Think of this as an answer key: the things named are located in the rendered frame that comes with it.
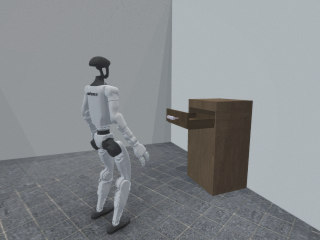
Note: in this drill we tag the right robot forearm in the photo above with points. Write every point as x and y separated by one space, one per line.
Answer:
125 131

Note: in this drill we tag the left robot forearm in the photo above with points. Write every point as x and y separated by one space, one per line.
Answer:
93 128

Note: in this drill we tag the drawer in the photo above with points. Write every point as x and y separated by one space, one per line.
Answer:
190 121

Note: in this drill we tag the robot thigh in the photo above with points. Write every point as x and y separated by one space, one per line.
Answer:
117 150
107 160

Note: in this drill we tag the left robot upper arm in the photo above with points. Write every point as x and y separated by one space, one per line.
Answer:
85 105

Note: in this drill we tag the handle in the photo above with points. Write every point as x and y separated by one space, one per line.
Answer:
172 117

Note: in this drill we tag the left robot thigh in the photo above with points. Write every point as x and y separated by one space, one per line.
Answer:
107 160

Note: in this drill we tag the cabinet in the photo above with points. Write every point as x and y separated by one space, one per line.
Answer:
218 157

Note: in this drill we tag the right robot upper arm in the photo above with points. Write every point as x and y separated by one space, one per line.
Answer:
112 93

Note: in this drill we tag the right robot hand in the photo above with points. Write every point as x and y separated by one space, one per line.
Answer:
139 151

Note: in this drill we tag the right robot thigh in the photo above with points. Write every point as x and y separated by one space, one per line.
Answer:
117 150

